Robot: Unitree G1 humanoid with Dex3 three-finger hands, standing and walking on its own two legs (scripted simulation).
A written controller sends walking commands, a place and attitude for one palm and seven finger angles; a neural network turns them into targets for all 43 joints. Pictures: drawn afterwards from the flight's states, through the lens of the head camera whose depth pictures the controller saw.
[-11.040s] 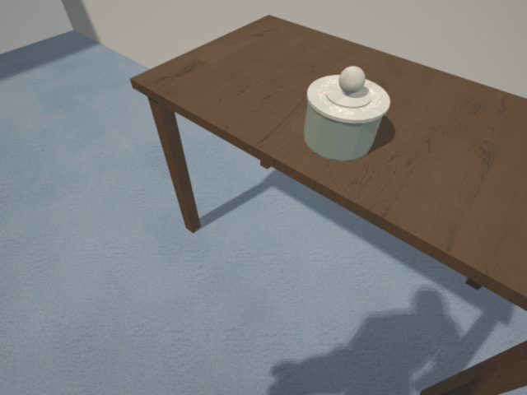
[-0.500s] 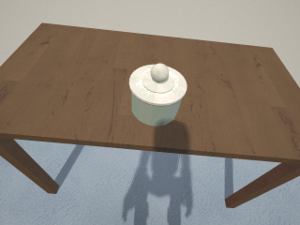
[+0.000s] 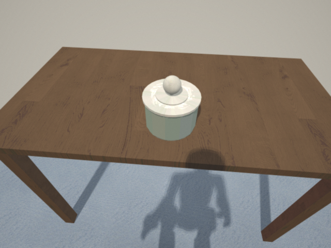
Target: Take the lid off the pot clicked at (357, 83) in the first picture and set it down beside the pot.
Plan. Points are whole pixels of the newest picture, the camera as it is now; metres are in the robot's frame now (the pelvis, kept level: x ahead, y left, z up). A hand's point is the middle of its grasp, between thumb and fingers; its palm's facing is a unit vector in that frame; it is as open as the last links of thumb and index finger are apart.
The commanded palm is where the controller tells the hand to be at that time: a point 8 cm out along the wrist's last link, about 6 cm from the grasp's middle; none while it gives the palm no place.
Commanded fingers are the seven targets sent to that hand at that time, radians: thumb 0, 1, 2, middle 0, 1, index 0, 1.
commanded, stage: look again from close up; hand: left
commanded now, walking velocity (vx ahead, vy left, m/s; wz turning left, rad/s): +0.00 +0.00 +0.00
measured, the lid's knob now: (172, 84) +0.51 +0.02 +0.14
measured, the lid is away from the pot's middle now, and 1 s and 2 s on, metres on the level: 0.00 0.00 0.00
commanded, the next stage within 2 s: shuffle to correct the standing spot in 0.32 s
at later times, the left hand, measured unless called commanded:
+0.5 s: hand out of the picture -0.03 +0.17 -0.18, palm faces +0.03 -0.98 -0.17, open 7.4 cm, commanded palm none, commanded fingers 0.00 0.90 0.90 -0.20 -0.30 -0.20 -0.30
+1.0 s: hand out of the picture +0.01 +0.14 -0.18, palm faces -0.05 -0.98 -0.19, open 7.4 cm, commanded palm none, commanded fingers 0.00 0.90 0.90 -0.20 -0.30 -0.20 -0.30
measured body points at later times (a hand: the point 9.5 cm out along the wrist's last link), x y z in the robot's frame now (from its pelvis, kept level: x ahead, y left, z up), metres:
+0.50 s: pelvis +0.00 +0.01 +0.00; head +0.00 +0.02 +0.45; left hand -0.03 +0.22 -0.16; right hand +0.01 -0.22 -0.15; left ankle +0.05 +0.03 -0.74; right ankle +0.00 -0.14 -0.73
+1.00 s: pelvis +0.01 -0.03 +0.00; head +0.02 -0.03 +0.45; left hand +0.01 +0.19 -0.16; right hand -0.02 -0.26 -0.16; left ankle +0.05 +0.03 -0.74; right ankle +0.01 -0.18 -0.74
